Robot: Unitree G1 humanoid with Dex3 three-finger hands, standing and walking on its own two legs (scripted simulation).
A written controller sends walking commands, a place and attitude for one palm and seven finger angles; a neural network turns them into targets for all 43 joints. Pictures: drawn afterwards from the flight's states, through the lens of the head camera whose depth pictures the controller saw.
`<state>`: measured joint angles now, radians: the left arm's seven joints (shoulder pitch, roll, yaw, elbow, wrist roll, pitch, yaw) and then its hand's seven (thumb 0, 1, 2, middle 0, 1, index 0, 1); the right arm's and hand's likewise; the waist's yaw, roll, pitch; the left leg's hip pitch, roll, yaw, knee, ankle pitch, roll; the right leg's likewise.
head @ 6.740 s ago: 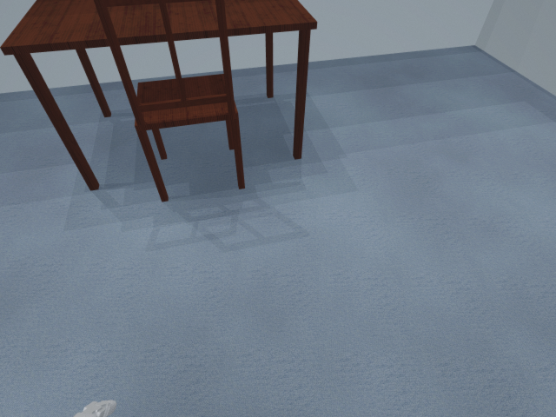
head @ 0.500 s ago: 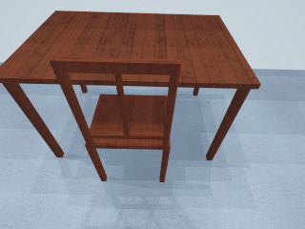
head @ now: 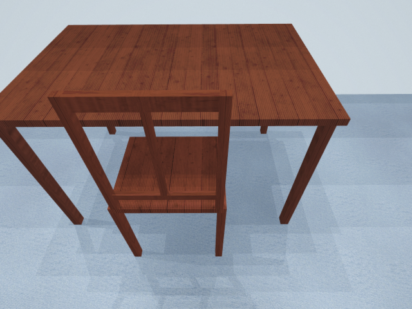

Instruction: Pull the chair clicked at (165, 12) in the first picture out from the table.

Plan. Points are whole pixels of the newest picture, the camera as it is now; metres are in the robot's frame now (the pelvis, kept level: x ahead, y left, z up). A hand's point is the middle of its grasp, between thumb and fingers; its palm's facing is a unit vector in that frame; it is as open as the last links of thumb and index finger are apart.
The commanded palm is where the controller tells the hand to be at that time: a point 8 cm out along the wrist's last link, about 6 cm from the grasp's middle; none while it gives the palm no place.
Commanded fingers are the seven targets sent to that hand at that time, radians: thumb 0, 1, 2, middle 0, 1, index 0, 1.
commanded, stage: shuffle to correct the standing spot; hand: left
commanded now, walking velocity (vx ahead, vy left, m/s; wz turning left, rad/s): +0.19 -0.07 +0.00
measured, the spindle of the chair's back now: (156, 158) +0.51 +0.18 -0.05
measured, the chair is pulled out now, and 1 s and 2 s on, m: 0.00 0.00 0.00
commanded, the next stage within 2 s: come to a stop and stand still in 0.16 s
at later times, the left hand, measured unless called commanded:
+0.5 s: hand out of the picture +0.13 +0.17 -0.17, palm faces +0.05 -0.97 -0.23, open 7.3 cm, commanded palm none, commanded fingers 0.00 0.90 0.90 -0.20 -0.30 -0.20 -0.30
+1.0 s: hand out of the picture +0.11 +0.19 -0.18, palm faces +0.08 -0.98 -0.19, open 7.4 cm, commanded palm none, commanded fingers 0.00 0.90 0.90 -0.20 -0.30 -0.20 -0.30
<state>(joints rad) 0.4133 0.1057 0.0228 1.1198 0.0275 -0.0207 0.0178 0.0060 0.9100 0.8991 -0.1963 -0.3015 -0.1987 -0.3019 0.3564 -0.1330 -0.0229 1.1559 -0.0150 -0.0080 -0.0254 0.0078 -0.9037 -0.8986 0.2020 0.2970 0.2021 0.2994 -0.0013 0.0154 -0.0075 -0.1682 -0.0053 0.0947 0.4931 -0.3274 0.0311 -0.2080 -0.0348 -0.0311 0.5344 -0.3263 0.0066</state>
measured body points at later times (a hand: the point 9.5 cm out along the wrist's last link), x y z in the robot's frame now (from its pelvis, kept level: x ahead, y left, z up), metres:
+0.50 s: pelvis +0.10 -0.02 +0.00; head +0.14 -0.02 +0.45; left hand +0.12 +0.22 -0.15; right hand +0.07 -0.22 -0.16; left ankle +0.03 +0.08 -0.74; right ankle +0.15 -0.16 -0.71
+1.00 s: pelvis +0.06 +0.01 +0.00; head +0.06 +0.03 +0.44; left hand +0.10 +0.25 -0.17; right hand +0.11 -0.23 -0.15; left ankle +0.07 +0.11 -0.74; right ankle +0.09 -0.13 -0.70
